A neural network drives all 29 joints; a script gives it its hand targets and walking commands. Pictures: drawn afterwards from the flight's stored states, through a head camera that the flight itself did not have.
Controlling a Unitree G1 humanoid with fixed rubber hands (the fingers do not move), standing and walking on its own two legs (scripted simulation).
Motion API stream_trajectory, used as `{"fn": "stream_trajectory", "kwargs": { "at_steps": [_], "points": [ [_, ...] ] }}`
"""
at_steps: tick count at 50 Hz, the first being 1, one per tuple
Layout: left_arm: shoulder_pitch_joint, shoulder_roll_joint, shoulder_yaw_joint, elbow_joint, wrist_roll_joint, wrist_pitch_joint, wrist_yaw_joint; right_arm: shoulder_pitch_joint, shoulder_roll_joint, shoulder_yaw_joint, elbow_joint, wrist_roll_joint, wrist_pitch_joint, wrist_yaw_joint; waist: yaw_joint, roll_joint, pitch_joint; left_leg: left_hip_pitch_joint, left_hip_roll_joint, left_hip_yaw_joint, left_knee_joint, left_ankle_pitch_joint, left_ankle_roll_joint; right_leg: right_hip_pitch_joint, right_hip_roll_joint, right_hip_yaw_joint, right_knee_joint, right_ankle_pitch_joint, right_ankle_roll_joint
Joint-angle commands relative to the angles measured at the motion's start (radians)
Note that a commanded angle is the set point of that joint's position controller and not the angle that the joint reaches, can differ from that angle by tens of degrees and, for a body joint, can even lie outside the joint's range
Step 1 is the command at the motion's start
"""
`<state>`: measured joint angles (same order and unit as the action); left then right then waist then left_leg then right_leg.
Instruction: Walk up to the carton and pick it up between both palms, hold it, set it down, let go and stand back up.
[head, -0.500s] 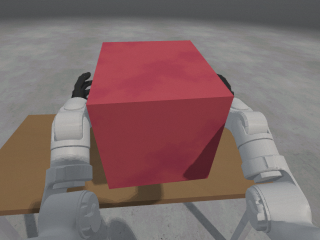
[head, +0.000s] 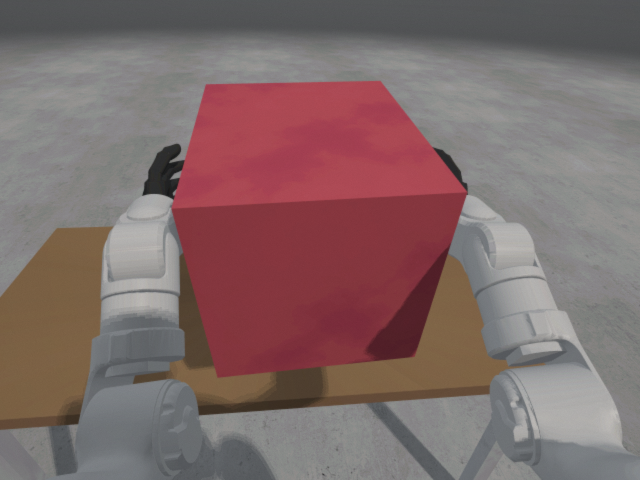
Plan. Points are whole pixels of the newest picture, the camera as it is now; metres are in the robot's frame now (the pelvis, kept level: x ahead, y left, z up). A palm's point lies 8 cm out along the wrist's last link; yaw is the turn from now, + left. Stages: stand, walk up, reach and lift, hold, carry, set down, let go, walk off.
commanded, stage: hold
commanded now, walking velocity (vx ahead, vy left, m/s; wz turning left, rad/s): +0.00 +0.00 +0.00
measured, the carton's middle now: (306, 215) +0.42 +0.00 +0.20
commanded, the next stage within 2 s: none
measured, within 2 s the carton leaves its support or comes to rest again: neither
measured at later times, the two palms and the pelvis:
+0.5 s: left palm (161, 207) +0.37 +0.17 +0.24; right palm (448, 207) +0.37 -0.17 +0.24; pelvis +0.00 +0.00 +0.00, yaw +0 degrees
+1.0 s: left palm (161, 205) +0.37 +0.17 +0.24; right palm (448, 205) +0.37 -0.17 +0.24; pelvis +0.00 +0.00 +0.00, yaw +0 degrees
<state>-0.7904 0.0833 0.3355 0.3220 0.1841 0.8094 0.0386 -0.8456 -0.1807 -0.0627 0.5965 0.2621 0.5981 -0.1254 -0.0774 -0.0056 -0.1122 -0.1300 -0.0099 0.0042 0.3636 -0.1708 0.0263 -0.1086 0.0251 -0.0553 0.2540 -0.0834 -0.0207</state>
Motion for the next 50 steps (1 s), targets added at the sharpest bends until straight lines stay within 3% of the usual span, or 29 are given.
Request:
{"fn": "stream_trajectory", "kwargs": {
  "at_steps": [1,5,11,15,22,25,37,43,45,50],
  "points": [
    [-0.818,-0.598,-0.493,-0.230,-0.224,-0.079,-0.172,-0.946,0.643,0.311,-0.388,0.150,-0.083,0.112,-0.002,0.046,-0.455,0.007,-0.030,-0.045,-0.061,0.179,-0.056,0.256,0.035,0.072,0.018,0.166,0.019],
    [-0.798,-0.583,-0.470,-0.189,-0.202,-0.072,-0.177,-0.924,0.622,0.291,-0.333,0.137,-0.078,0.113,-0.007,0.051,-0.387,-0.011,-0.030,-0.044,-0.078,0.132,-0.056,0.239,0.031,0.071,0.007,0.116,0.019],
    [-0.816,-0.587,-0.491,-0.221,-0.216,-0.076,-0.178,-0.938,0.626,0.297,-0.369,0.144,-0.081,0.112,-0.015,0.052,-0.418,0.008,-0.027,-0.048,-0.069,0.163,-0.061,0.251,0.033,0.073,0.011,0.151,0.018],
    [-0.790,-0.587,-0.473,-0.203,-0.204,-0.072,-0.179,-0.936,0.633,0.302,-0.369,0.140,-0.084,0.113,-0.001,0.044,-0.410,-0.004,-0.029,-0.043,-0.073,0.148,-0.054,0.259,0.031,0.072,0.011,0.140,0.019],
    [-0.791,-0.604,-0.501,-0.241,-0.219,-0.072,-0.173,-0.936,0.620,0.305,-0.403,0.153,-0.088,0.114,-0.013,0.059,-0.444,0.025,-0.024,-0.050,-0.059,0.207,-0.068,0.261,0.038,0.066,0.020,0.181,0.016],
    [-0.792,-0.583,-0.482,-0.237,-0.212,-0.072,-0.175,-0.929,0.635,0.314,-0.395,0.149,-0.082,0.111,-0.003,0.034,-0.417,0.007,-0.029,-0.043,-0.064,0.177,-0.055,0.257,0.033,0.072,0.013,0.160,0.021],
    [-0.817,-0.599,-0.504,-0.225,-0.223,-0.073,-0.178,-0.956,0.629,0.306,-0.399,0.142,-0.085,0.114,-0.015,0.047,-0.438,0.011,-0.027,-0.046,-0.063,0.166,-0.058,0.252,0.031,0.069,0.016,0.149,0.021],
    [-0.807,-0.593,-0.487,-0.219,-0.210,-0.074,-0.176,-0.936,0.632,0.300,-0.374,0.143,-0.083,0.113,-0.007,0.057,-0.425,0.001,-0.031,-0.042,-0.068,0.158,-0.057,0.257,0.032,0.069,0.016,0.144,0.020],
    [-0.799,-0.582,-0.468,-0.198,-0.205,-0.071,-0.178,-0.941,0.632,0.303,-0.362,0.140,-0.080,0.116,0.003,0.035,-0.413,-0.004,-0.030,-0.042,-0.073,0.135,-0.049,0.246,0.029,0.072,0.010,0.122,0.020],
    [-0.801,-0.588,-0.490,-0.219,-0.215,-0.072,-0.180,-0.937,0.627,0.301,-0.384,0.144,-0.082,0.110,-0.013,0.048,-0.431,0.006,-0.029,-0.043,-0.064,0.178,-0.060,0.267,0.032,0.072,0.016,0.172,0.021]
  ]
}}
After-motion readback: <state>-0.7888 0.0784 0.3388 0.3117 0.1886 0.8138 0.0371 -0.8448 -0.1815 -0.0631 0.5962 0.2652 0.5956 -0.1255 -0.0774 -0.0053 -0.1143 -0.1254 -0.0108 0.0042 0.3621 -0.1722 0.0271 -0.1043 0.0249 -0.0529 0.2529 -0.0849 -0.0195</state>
